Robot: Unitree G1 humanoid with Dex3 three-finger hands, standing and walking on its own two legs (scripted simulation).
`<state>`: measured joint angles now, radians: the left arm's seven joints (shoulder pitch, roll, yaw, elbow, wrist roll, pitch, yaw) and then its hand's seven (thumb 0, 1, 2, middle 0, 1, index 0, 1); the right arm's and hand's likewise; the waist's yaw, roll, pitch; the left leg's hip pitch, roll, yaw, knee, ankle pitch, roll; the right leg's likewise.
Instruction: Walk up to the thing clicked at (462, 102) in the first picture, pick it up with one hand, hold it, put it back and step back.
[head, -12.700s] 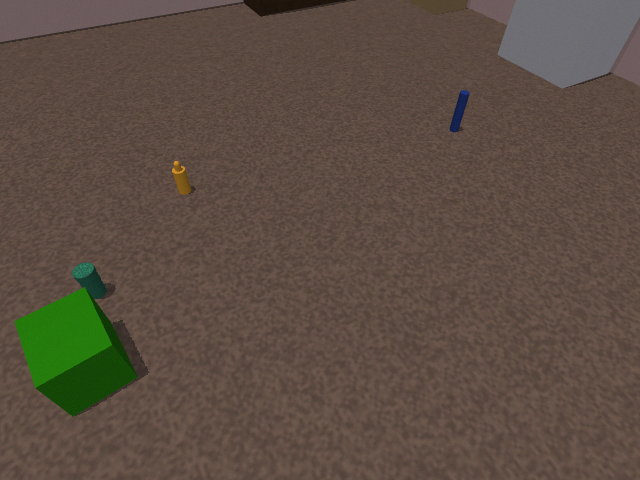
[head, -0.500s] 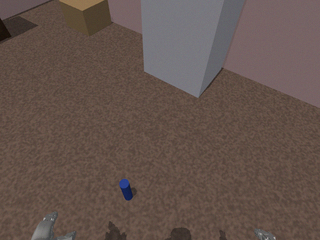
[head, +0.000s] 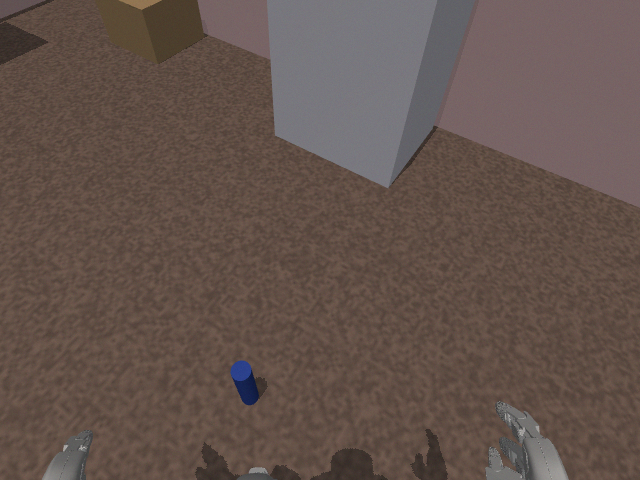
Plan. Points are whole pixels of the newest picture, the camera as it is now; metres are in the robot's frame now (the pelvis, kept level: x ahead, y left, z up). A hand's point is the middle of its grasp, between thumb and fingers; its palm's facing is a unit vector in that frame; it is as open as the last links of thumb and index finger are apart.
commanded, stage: go down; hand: left
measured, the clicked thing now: (245, 384) +0.42 +0.17 -0.61
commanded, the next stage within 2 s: none
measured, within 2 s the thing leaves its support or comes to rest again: neither
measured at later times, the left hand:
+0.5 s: hand out of the picture +0.13 +0.26 -0.13, palm faces +0.08 -0.94 -0.33, open 17.2 cm
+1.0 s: hand out of the picture +0.15 +0.28 -0.17, palm faces +0.13 -0.95 -0.28, open 17.0 cm
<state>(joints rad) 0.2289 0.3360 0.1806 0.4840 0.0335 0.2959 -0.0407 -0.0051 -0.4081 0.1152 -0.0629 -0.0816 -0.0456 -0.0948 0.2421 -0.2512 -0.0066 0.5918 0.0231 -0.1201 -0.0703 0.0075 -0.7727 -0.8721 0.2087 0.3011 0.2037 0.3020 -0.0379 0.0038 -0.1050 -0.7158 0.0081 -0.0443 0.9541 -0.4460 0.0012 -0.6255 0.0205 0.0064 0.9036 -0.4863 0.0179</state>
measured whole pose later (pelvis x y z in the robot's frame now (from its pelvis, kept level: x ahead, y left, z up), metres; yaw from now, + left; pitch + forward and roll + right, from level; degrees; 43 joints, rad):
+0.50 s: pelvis -0.01 +0.00 -0.03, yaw +0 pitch +15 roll -3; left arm 0.35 0.35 0.21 0.26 0.00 0.38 -0.05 -0.01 -0.49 0.10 -0.06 -0.07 -0.04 -0.08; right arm 0.28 -0.23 0.01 0.52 0.01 -0.17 -0.13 0.01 -0.80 -0.88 0.21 0.30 0.21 0.30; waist -0.05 0.02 -0.14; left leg -0.89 0.01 -0.08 1.12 -0.50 -0.01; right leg -0.78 0.03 -0.02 1.06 -0.54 0.01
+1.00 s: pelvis -0.03 +0.00 -0.06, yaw +0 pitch +19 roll -4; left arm 0.23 0.39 0.29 0.43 -0.05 0.15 -0.11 -0.01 -0.42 0.14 -0.04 -0.05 -0.03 -0.06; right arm 0.24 -0.25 0.01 0.54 0.00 -0.23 -0.11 0.01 -0.87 -0.90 0.21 0.30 0.21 0.30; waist -0.05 0.00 -0.15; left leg -1.08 0.01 -0.07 1.27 -0.53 0.00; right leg -0.97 0.03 -0.02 1.22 -0.58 0.02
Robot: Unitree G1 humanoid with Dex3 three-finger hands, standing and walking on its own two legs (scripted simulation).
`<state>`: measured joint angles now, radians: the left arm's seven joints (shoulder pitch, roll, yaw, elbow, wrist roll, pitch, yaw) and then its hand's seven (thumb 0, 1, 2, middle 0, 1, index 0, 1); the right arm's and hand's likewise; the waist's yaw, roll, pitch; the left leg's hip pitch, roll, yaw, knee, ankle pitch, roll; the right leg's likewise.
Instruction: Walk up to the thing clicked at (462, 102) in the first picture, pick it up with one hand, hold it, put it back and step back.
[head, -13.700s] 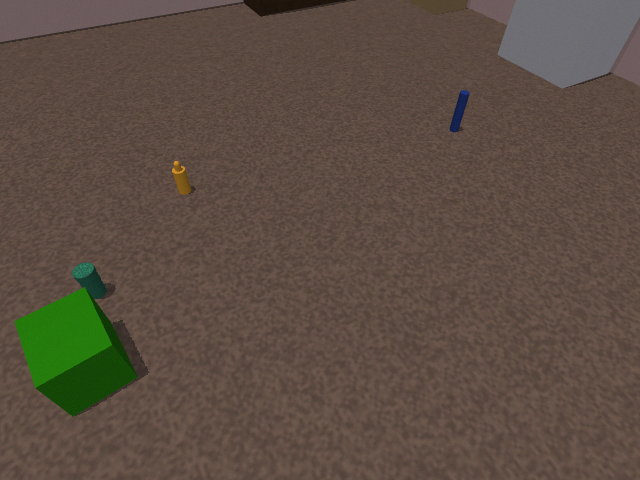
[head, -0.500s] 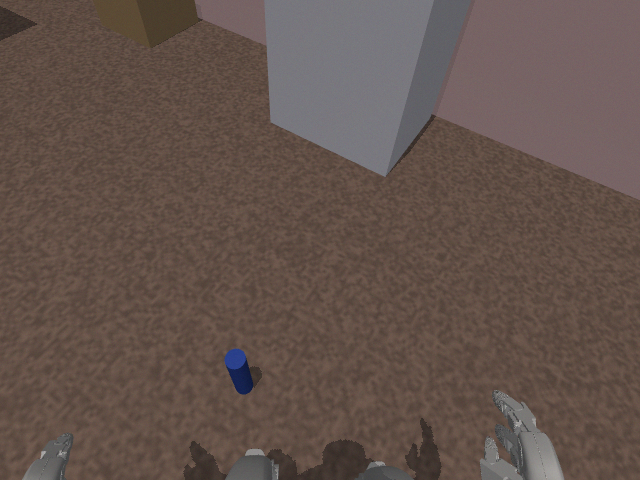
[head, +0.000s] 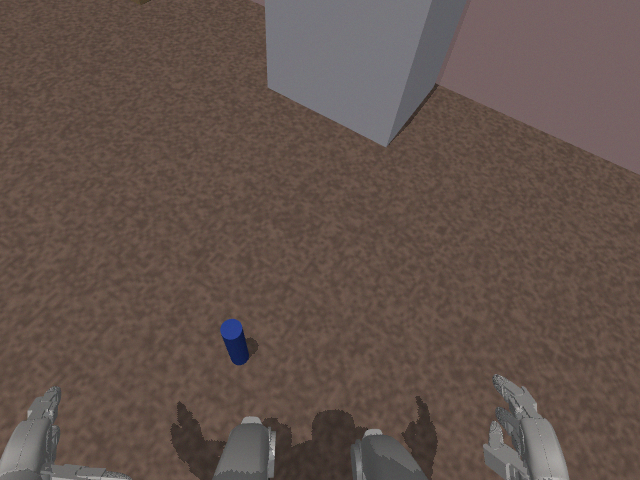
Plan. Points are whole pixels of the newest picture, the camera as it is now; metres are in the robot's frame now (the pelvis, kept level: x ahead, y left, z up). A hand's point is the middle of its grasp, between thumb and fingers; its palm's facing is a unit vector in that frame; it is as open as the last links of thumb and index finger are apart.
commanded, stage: go down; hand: left
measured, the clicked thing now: (236, 343) +0.45 +0.17 -0.55
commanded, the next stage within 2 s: approach in 1.30 s
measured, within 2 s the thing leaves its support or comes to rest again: neither
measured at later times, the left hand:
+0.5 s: hand (100, 359) +0.32 +0.33 -0.19, palm faces +0.12 -0.98 -0.14, open 17.3 cm
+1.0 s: hand (110, 332) +0.37 +0.34 -0.23, palm faces +0.07 -0.99 -0.08, open 17.5 cm
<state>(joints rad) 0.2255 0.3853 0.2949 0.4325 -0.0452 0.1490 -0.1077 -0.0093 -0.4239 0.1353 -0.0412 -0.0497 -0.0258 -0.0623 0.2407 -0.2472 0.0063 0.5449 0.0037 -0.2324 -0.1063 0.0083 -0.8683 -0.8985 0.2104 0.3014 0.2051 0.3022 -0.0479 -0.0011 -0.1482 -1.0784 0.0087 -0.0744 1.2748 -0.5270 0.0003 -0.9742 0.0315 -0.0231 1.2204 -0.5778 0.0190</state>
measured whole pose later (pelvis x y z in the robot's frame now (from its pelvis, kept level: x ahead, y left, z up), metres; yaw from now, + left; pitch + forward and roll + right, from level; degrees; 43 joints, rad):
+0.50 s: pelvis -0.04 -0.01 -0.15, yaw -4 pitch +31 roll -5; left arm -0.36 0.63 0.58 0.91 -0.14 -0.33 -0.48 -0.01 -0.48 0.10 -0.04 -0.06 -0.03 -0.06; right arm 0.15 -0.28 0.04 0.66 -0.02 -0.17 -0.04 0.01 -0.87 -0.90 0.21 0.30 0.21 0.30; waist -0.04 -0.02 -0.18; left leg -1.74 0.02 -0.10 1.81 -0.62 -0.01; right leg -1.64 0.06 -0.04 1.78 -0.69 0.02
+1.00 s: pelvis -0.06 -0.01 -0.23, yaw -6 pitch +32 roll -7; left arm -0.60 0.83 0.73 1.07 -0.16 -0.38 -0.65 -0.02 -0.53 0.05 -0.05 -0.04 -0.04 -0.04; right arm 0.14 -0.33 0.09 0.68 -0.03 -0.16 -0.02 0.00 -0.89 -0.90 0.21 0.30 0.20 0.30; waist -0.10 -0.03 -0.14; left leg -2.01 0.02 -0.13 2.08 -0.65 -0.02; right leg -1.90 0.08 -0.07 2.04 -0.72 0.02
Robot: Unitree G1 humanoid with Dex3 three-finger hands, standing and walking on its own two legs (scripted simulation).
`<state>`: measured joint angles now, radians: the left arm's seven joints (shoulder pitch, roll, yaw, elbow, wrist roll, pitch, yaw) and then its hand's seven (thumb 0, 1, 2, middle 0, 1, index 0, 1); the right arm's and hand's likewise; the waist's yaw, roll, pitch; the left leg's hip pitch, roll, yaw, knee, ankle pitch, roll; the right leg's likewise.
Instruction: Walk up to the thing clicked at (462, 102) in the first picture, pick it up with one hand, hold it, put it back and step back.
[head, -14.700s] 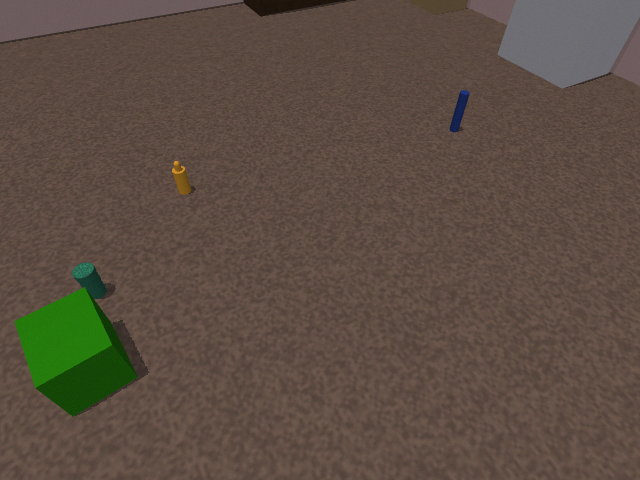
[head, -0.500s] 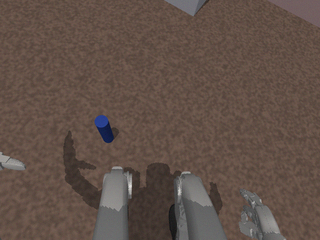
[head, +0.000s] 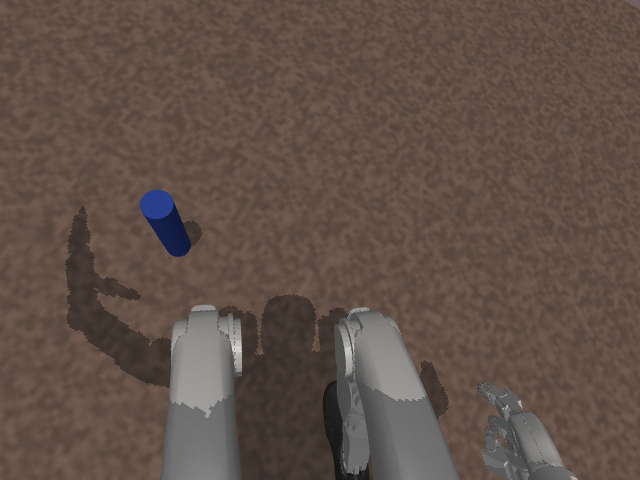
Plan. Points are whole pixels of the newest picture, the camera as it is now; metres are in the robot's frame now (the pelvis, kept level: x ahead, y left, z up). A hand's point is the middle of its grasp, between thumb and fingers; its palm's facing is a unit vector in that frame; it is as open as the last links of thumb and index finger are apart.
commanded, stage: go down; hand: left
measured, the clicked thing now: (169, 227) +0.49 +0.23 -0.32
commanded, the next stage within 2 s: approach in 0.30 s
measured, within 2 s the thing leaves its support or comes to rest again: neither
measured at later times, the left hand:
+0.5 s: hand out of the picture +0.41 +0.41 -0.02, palm faces +0.16 -0.99 -0.05, open 17.6 cm
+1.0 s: hand (88, 226) +0.45 +0.33 -0.22, palm faces +0.11 -0.99 +0.04, open 17.7 cm
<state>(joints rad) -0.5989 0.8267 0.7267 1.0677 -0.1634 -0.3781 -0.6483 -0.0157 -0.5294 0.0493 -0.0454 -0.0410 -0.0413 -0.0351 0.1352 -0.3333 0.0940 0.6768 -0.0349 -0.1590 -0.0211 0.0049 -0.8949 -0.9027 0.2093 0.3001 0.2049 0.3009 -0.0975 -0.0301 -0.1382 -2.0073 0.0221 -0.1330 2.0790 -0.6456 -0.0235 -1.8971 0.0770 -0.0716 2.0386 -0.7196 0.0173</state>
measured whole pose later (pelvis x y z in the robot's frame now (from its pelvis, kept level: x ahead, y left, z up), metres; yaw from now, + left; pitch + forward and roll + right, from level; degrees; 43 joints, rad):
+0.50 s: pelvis -0.01 +0.00 -0.04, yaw -2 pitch +31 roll -9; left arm -0.69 0.93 0.75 1.10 -0.17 -0.36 -0.69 -0.02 -0.57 0.04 -0.06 -0.05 -0.05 -0.05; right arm 0.14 -0.34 0.15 0.66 -0.04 -0.15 -0.02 0.00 -0.89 -0.90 0.21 0.30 0.21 0.30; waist -0.13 -0.04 -0.11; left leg -2.11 0.02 -0.16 2.20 -0.65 -0.01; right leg -1.98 0.08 -0.09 2.14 -0.72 0.03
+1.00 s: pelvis -0.01 +0.01 -0.12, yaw -7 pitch +23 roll -13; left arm -0.70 0.93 0.73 1.28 -0.19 -0.71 -0.58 -0.02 -0.61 0.01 -0.07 -0.07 -0.06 -0.07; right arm -0.01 -0.36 0.33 0.61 -0.20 -0.08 0.04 0.00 -0.90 -0.90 0.21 0.30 0.21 0.30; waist -0.22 -0.18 0.13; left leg -2.25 0.02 -0.27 2.52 -0.68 -0.03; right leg -2.11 0.13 -0.18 2.39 -0.72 0.05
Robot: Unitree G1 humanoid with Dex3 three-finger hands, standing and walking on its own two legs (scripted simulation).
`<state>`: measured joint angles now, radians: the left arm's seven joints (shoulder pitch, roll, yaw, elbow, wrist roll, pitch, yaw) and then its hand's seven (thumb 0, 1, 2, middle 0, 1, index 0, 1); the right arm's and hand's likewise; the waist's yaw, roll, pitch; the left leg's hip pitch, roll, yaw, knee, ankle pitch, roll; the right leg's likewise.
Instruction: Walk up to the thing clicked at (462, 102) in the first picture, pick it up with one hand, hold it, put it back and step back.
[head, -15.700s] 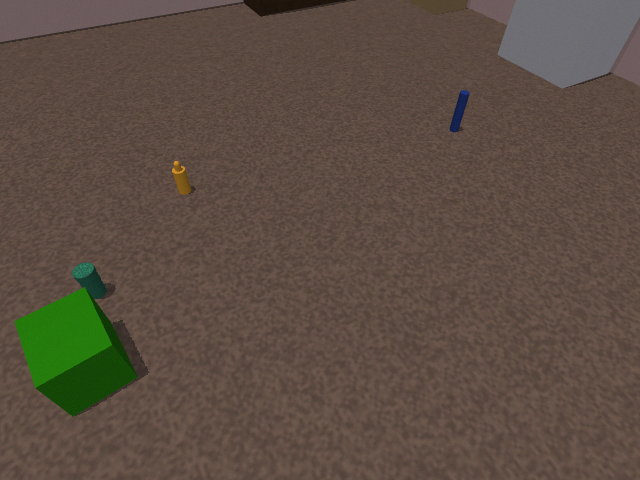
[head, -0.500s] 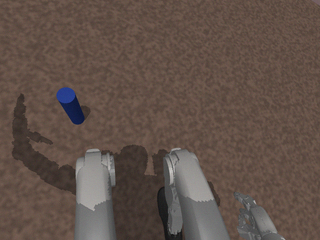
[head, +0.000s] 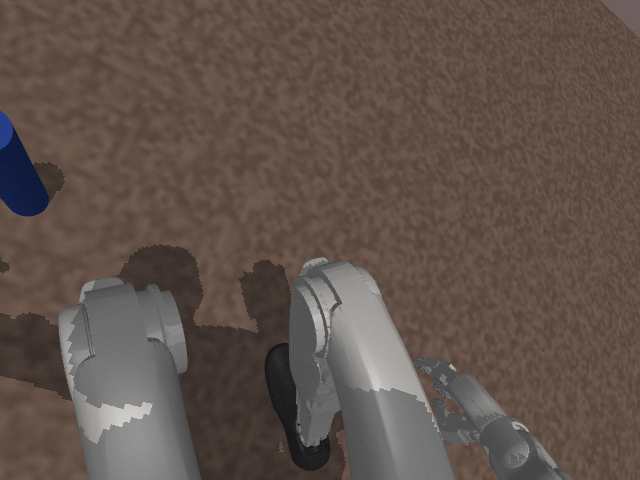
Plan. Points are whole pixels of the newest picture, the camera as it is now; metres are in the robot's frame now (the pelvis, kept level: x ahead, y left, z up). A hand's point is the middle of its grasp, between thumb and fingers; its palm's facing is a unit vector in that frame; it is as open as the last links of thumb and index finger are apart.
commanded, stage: close in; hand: left
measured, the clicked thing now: (8, 171) +0.47 +0.29 -0.20
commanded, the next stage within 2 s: rest palm in 0.86 s
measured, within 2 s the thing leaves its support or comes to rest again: neither
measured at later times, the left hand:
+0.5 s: hand out of the picture +0.44 +0.31 -0.16, palm faces +0.28 -0.96 +0.03, open 17.7 cm
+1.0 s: hand (6, 175) +0.45 +0.28 -0.17, palm faces +0.27 -0.96 +0.02, open 17.3 cm
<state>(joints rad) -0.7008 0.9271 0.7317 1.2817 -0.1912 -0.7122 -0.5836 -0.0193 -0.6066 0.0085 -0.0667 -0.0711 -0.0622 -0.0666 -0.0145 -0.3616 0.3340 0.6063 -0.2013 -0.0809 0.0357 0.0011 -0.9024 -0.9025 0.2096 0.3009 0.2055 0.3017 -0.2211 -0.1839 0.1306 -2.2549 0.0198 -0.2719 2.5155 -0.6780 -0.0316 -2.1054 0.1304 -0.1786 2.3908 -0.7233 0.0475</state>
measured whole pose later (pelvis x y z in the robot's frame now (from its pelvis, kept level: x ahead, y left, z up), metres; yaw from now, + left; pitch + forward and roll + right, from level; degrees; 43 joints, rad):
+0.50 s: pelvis -0.01 +0.00 -0.02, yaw -3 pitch +15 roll -15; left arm -0.68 0.85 0.59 1.39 -0.16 -0.93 -0.26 -0.02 -0.60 0.01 -0.05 -0.08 -0.06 -0.06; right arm -0.09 -0.39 0.45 0.57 -0.30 0.00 0.10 0.00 -0.93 -0.91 0.21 0.30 0.21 0.30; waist -0.26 -0.23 0.23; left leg -2.23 0.02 -0.35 2.62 -0.68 -0.03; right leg -2.08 0.16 -0.23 2.44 -0.69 0.07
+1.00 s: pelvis -0.01 +0.01 -0.02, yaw -4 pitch +14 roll -16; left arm -0.71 0.86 0.50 1.42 -0.13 -1.01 -0.14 -0.02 -0.51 0.09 -0.04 -0.09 -0.05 -0.07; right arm -0.14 -0.38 0.50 0.56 -0.33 0.03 0.12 0.00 -0.92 -0.91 0.21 0.30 0.21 0.30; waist -0.27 -0.26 0.26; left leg -2.23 0.02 -0.38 2.64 -0.69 -0.03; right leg -2.06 0.17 -0.26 2.43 -0.69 0.08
